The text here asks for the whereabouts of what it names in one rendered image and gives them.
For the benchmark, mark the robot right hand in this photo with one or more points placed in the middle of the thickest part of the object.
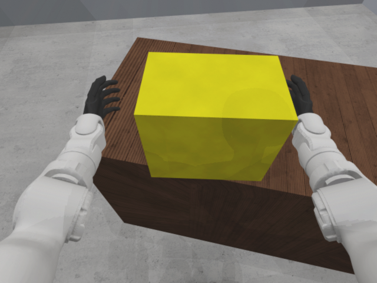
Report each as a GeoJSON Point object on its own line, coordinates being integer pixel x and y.
{"type": "Point", "coordinates": [300, 95]}

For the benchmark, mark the robot right forearm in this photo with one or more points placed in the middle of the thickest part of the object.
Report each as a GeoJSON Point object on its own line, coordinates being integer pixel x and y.
{"type": "Point", "coordinates": [319, 156]}

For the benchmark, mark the robot left forearm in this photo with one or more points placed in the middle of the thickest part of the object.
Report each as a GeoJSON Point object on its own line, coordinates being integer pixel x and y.
{"type": "Point", "coordinates": [79, 160]}

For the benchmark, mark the pedestal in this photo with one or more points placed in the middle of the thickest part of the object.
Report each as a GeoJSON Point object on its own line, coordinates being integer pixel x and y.
{"type": "Point", "coordinates": [274, 216]}

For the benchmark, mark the robot left hand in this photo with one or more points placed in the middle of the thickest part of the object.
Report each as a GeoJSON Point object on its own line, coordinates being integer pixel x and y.
{"type": "Point", "coordinates": [95, 103]}

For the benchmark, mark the carton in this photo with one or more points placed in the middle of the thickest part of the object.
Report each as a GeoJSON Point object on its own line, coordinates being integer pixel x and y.
{"type": "Point", "coordinates": [213, 116]}

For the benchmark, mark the robot left upper arm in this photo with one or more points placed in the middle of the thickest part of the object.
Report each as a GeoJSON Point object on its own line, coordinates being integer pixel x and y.
{"type": "Point", "coordinates": [54, 213]}

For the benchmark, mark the robot right upper arm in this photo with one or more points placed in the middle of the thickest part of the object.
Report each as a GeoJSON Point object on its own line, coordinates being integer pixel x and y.
{"type": "Point", "coordinates": [347, 213]}

